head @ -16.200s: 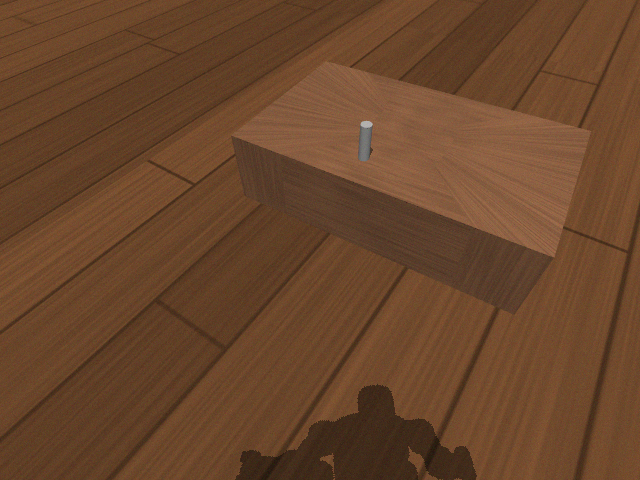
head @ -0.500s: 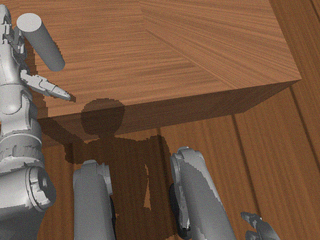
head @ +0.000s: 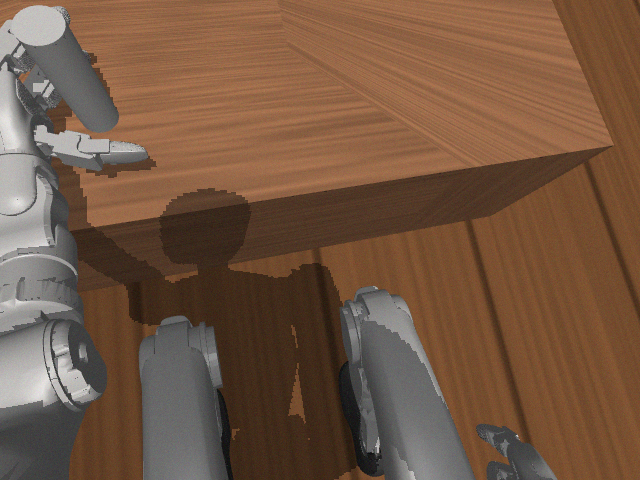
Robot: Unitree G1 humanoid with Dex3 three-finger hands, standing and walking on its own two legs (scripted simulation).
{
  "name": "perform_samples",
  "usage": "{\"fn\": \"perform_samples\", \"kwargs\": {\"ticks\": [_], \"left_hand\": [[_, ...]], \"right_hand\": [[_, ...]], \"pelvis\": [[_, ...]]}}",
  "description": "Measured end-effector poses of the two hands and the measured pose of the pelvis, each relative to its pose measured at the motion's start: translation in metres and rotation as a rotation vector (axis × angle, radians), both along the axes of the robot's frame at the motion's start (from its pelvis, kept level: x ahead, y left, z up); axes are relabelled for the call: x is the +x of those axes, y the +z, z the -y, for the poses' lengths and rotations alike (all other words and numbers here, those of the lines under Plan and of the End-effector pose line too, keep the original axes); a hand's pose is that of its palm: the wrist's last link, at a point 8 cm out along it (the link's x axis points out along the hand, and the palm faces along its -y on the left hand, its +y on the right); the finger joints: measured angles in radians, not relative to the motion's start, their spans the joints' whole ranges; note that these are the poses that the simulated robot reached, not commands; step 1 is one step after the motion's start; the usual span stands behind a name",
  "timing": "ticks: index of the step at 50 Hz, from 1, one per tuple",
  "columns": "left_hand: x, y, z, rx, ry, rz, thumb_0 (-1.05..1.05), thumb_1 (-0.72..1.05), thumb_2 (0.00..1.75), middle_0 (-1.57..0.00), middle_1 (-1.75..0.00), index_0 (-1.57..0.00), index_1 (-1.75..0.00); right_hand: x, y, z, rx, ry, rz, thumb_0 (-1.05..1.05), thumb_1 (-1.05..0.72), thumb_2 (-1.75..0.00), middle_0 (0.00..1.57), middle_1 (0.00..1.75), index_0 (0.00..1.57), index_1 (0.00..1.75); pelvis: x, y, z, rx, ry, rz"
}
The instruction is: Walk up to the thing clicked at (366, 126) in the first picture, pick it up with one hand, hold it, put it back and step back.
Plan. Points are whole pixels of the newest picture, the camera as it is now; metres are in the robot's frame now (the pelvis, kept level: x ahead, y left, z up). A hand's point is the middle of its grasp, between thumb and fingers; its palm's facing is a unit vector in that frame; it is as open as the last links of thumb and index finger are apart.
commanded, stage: close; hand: left
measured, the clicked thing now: (74, 78) +0.58 +0.21 +0.00
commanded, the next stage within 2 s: settle in 0.44 s
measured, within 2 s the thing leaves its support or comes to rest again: leaves its support in 0.88 s
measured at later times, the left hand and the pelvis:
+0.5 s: hand (88, 104) +0.55 +0.20 -0.01, palm faces +0.09 -1.00 -0.04, open 6.2 cm; pelvis +0.00 +0.00 -0.02, yaw -1 degrees
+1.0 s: hand (68, 88) +0.55 +0.20 +0.02, palm faces +0.09 -0.99 -0.06, open 5.8 cm; pelvis +0.00 +0.00 +0.01, yaw +0 degrees
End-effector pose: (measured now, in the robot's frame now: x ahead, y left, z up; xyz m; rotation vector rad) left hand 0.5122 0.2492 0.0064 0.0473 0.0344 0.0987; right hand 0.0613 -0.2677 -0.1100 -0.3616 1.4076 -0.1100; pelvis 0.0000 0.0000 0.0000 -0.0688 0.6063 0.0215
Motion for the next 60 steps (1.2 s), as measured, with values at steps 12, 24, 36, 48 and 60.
{"fn": "perform_samples", "kwargs": {"ticks": [12,24,36,48,60], "left_hand": [[0.006,-0.005,-0.002,0.002,0.005,0.011,-0.01,-0.14,0.48,-0.73,-0.67,-0.76,-0.65],[0.011,-0.014,0.001,-0.007,-0.008,0.011,0.00,0.13,0.74,-0.97,-0.93,-1.04,-0.92],[0.014,-0.015,0.003,-0.004,-0.017,0.019,-0.01,0.08,1.00,-0.96,-1.11,-1.00,-1.09],[0.007,0.011,-0.002,0.012,-0.008,-0.005,-0.01,0.06,1.15,-0.96,-1.20,-0.99,-1.20],[0.011,0.063,-0.007,0.004,-0.002,-0.009,-0.01,0.05,1.21,-0.96,-1.22,-1.00,-1.22]], "right_hand": [[-0.013,-0.004,0.004,-0.010,-0.004,-0.037,0.00,-0.93,-0.89,0.21,0.30,0.20,0.30],[-0.015,-0.010,0.003,-0.014,-0.005,-0.043,0.00,-0.92,-0.88,0.21,0.30,0.20,0.30],[-0.015,-0.014,0.000,-0.011,-0.009,-0.047,0.00,-0.91,-0.89,0.21,0.30,0.20,0.30],[-0.012,0.005,-0.004,-0.009,-0.041,-0.029,0.00,-0.91,-0.89,0.21,0.30,0.20,0.30],[-0.004,0.042,-0.002,-0.021,-0.055,0.013,0.00,-0.90,-0.89,0.21,0.30,0.20,0.30]], "pelvis": [[-0.001,-0.008,0.001,-0.001,-0.003,0.005],[-0.002,-0.015,0.001,-0.008,-0.009,0.007],[-0.002,-0.019,-0.001,-0.014,-0.008,0.011],[0.000,0.003,-0.001,-0.008,-0.001,0.003],[0.003,0.040,-0.003,-0.006,0.003,-0.004]]}}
